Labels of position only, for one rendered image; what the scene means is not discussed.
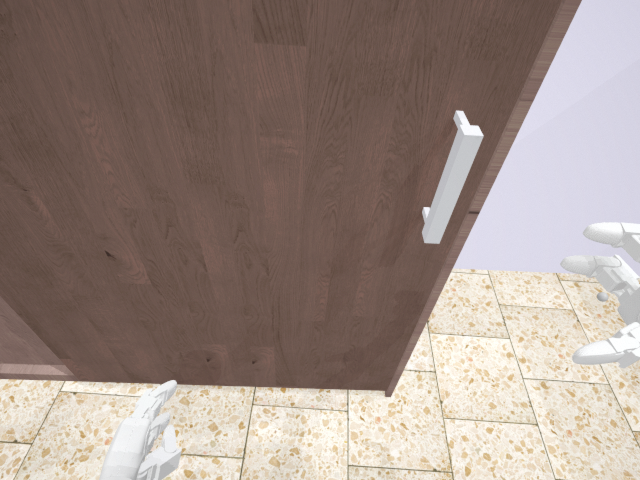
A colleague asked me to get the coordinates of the robot left hand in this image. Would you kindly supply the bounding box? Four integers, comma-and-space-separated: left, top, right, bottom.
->
99, 380, 182, 480

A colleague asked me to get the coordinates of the handle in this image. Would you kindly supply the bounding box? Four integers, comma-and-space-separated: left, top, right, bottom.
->
422, 111, 484, 244

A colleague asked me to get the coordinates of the wardrobe door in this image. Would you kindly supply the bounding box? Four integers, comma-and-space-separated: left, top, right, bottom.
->
0, 0, 562, 391
0, 296, 64, 365

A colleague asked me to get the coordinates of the robot right hand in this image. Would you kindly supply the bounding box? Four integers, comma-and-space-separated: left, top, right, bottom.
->
560, 222, 640, 368

